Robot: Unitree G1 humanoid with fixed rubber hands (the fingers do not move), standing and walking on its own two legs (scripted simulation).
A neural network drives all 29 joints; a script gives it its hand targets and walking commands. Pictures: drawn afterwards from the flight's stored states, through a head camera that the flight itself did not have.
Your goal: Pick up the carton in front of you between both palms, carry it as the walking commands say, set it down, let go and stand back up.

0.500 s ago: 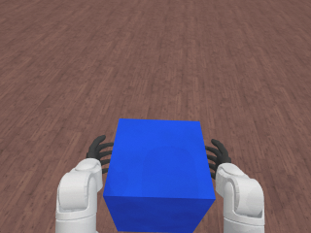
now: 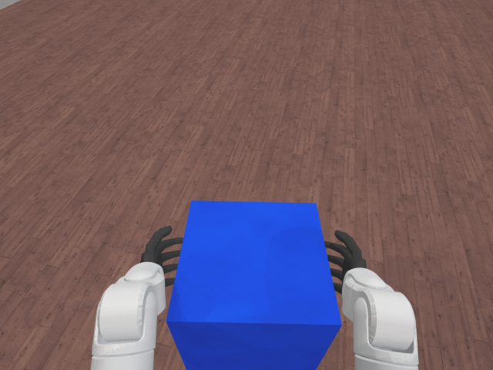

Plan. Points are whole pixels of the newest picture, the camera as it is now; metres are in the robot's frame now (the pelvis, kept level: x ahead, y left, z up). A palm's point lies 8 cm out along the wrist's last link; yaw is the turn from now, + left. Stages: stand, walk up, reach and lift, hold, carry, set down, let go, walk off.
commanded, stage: carry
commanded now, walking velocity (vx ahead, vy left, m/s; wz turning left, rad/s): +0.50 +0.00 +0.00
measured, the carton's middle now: (251, 293) +0.27 +0.00 -0.03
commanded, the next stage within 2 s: none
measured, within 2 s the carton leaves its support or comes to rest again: neither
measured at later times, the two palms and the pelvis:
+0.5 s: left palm (181, 130) +0.58 +0.17 +0.07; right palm (320, 136) +0.56 -0.13 +0.08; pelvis +0.30 +0.03 +0.00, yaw -4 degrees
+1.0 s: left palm (200, 98) +0.69 +0.14 +0.08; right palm (327, 103) +0.68 -0.16 +0.08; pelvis +0.42 +0.00 -0.01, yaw -3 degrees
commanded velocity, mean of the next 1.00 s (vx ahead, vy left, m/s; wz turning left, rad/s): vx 0.06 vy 0.00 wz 0.00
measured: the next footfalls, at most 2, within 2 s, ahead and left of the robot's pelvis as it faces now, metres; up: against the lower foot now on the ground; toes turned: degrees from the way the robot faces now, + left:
left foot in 0.30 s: +0.40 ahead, +0.12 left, +0.00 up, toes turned -9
right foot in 0.58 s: +0.40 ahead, -0.10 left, +0.00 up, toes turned +2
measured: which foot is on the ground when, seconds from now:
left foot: up 0.00-0.28, down 0.30-1.00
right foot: down 0.00-0.32, up 0.34-0.56, down 0.58-1.00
